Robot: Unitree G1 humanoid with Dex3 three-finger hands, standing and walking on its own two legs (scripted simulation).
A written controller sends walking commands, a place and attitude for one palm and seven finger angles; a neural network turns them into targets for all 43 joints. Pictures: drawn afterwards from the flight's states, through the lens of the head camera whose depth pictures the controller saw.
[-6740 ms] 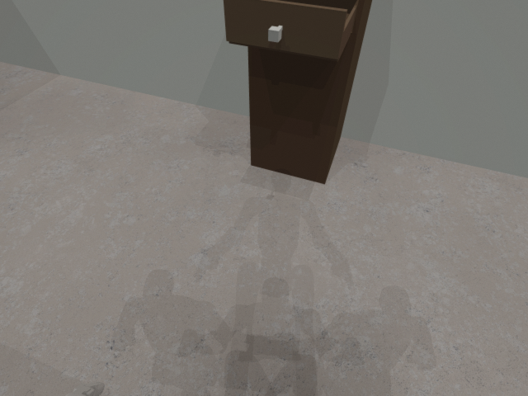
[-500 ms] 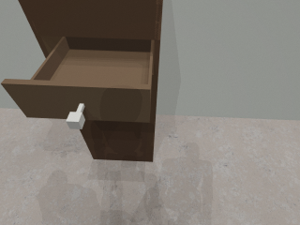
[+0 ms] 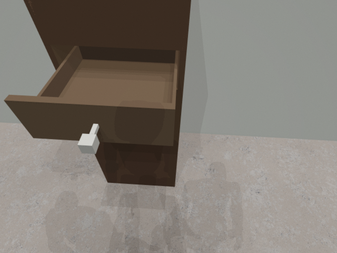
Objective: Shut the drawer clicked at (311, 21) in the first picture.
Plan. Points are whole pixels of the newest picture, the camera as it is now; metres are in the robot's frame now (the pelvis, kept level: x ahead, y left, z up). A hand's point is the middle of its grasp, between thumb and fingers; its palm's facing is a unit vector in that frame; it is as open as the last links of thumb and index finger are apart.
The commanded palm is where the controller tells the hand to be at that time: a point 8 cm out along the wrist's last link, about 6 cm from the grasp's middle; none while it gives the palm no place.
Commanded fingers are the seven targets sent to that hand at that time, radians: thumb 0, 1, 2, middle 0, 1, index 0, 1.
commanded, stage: look again from close up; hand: left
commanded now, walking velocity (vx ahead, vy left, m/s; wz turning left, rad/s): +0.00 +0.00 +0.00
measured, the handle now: (91, 137) +0.34 +0.21 +0.09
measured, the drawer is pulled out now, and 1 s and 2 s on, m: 0.25 0.25 0.25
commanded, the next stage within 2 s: raise the hand and make a fist in 0.50 s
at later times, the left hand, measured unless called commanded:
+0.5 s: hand out of the picture +0.01 +0.23 -0.18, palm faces -0.01 -0.97 -0.24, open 7.4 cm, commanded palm none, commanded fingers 0.00 0.90 0.90 -0.20 -0.30 -0.20 -0.30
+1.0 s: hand out of the picture +0.12 +0.19 -0.01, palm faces +0.00 -1.00 -0.01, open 6.1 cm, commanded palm +0.10 +0.26 +0.00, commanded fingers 0.00 0.90 0.90 -0.62 -0.75 -0.62 -0.75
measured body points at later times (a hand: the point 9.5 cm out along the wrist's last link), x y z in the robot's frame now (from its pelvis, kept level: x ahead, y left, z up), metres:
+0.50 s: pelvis -0.01 +0.04 -0.01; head +0.00 +0.04 +0.44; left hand +0.01 +0.29 -0.16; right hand +0.01 -0.19 -0.16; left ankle +0.02 +0.14 -0.74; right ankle -0.08 -0.09 -0.74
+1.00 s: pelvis -0.06 +0.01 -0.06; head -0.05 +0.02 +0.39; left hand +0.11 +0.25 -0.01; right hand +0.16 -0.24 -0.09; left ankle +0.02 +0.14 -0.74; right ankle -0.08 -0.09 -0.74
